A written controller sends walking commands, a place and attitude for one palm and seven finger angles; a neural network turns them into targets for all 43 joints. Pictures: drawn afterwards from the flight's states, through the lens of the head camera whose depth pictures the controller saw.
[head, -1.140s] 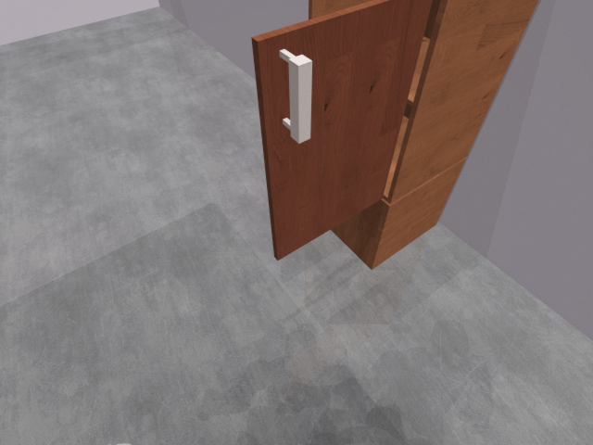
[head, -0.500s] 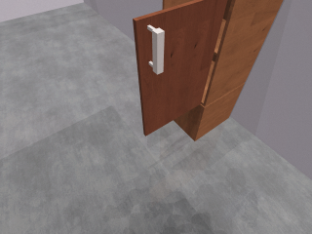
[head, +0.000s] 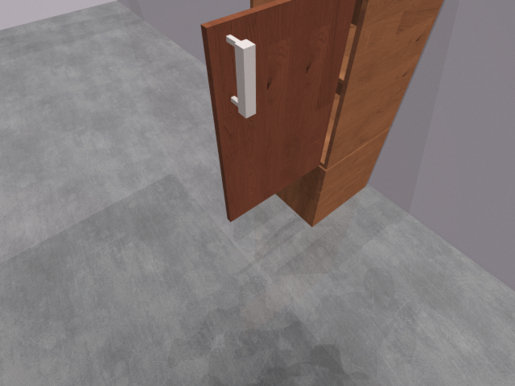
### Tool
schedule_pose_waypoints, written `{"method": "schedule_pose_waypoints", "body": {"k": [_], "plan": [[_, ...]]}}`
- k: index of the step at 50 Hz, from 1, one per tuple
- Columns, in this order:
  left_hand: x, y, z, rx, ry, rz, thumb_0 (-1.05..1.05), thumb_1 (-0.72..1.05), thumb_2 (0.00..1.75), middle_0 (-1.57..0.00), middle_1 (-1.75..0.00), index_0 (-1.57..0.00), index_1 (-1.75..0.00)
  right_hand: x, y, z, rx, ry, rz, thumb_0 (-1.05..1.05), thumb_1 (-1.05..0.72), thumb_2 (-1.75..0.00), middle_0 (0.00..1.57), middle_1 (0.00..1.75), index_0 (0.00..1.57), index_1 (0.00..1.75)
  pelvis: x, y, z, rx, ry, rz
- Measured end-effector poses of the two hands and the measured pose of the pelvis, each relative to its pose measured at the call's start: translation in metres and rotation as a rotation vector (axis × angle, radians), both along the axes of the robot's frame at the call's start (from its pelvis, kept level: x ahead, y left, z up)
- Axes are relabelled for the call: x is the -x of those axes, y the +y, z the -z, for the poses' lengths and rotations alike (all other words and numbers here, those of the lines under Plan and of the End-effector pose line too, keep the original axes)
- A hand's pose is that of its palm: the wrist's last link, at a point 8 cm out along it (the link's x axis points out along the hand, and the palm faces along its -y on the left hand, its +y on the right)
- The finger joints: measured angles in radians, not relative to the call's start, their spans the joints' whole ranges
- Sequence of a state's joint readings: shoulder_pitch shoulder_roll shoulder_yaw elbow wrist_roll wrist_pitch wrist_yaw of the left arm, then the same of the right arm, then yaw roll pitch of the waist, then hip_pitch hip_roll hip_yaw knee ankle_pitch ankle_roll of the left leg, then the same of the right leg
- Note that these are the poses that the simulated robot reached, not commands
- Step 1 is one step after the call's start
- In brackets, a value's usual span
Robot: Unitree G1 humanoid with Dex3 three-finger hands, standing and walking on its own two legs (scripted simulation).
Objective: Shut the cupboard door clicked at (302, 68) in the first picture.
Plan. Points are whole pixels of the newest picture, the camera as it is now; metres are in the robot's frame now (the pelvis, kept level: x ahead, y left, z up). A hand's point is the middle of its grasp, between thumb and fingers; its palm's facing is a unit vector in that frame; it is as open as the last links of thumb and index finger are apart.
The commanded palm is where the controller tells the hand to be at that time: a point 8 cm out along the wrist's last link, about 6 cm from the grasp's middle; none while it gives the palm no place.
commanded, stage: walk around to get in front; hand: left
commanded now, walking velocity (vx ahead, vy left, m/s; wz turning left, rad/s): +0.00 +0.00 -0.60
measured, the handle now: (239, 77) +0.62 +0.08 +0.15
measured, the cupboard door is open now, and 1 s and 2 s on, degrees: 89 89 89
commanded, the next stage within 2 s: none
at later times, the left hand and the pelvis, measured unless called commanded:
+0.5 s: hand out of the picture +0.05 +0.16 -0.17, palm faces -0.20 -0.95 -0.24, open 7.4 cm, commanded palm none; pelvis -0.01 -0.03 +0.00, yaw -16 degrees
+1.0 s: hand (203, 345) +0.21 +0.12 -0.17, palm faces -0.52 -0.80 -0.30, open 7.4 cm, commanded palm none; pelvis -0.01 -0.01 -0.03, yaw -34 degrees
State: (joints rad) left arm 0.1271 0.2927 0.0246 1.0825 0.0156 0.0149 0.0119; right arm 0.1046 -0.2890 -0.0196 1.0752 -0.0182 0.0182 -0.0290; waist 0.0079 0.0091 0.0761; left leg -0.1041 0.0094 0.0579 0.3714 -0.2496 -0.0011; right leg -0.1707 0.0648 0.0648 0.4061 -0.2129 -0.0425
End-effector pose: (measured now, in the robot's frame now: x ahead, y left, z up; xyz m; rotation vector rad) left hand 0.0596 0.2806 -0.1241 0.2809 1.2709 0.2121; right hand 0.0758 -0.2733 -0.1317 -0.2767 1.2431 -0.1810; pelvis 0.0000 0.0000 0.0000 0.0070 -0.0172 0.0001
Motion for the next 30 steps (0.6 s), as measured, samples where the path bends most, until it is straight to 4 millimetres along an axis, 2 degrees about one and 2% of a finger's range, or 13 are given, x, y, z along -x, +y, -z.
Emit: {"method": "schedule_pose_waypoints", "body": {"k": [7,12,14,18,22,26,30], "plan": [[0.000,-0.030,0.015,0.046,0.039,0.050,0.01,0.91,0.90,-0.20,-0.30,-0.20,-0.29,0.037,0.011,0.021,-0.060,0.022,0.085,0.00,-0.91,-0.90,0.20,0.30,0.20,0.30,0.009,-0.008,0.012,-0.031,-0.008,0.078],[-0.001,-0.055,0.022,0.051,0.016,0.077,0.01,0.91,0.90,-0.20,-0.30,-0.20,-0.29,0.061,0.001,0.043,-0.099,0.066,0.144,0.00,-0.91,-0.89,0.20,0.30,0.21,0.30,0.011,-0.024,0.024,-0.030,-0.008,0.118],[0.003,-0.064,0.021,0.051,0.030,0.080,0.01,0.91,0.90,-0.20,-0.30,-0.20,-0.29,0.066,-0.004,0.042,-0.102,0.084,0.170,0.00,-0.91,-0.89,0.20,0.30,0.20,0.30,0.014,-0.028,0.022,-0.019,-0.006,0.127],[0.010,-0.076,0.015,0.058,0.083,0.103,0.01,0.91,0.90,-0.20,-0.30,-0.20,-0.30,0.064,-0.012,0.029,-0.097,0.063,0.213,0.01,-0.91,-0.89,0.20,0.30,0.20,0.30,0.016,-0.031,0.011,-0.028,0.015,0.176],[0.008,-0.081,0.010,0.067,0.115,0.141,0.01,0.91,0.90,-0.20,-0.30,-0.20,-0.30,0.056,-0.017,0.015,-0.084,0.003,0.258,0.01,-0.91,-0.90,0.20,0.30,0.20,0.30,0.013,-0.031,0.002,-0.045,0.032,0.234],[-0.004,-0.076,0.009,0.070,0.119,0.182,0.01,0.91,0.90,-0.21,-0.30,-0.20,-0.30,0.045,-0.017,0.005,-0.067,-0.057,0.293,0.01,-0.91,-0.90,0.20,0.30,0.20,0.30,0.011,-0.025,-0.001,-0.049,0.038,0.287],[-0.023,-0.064,0.013,0.069,0.103,0.226,0.01,0.91,0.90,-0.21,-0.30,-0.20,-0.30,0.036,-0.012,-0.004,-0.044,-0.112,0.319,0.00,-0.91,-0.90,0.20,0.30,0.20,0.30,0.008,-0.014,0.000,-0.044,0.045,0.335]]}}
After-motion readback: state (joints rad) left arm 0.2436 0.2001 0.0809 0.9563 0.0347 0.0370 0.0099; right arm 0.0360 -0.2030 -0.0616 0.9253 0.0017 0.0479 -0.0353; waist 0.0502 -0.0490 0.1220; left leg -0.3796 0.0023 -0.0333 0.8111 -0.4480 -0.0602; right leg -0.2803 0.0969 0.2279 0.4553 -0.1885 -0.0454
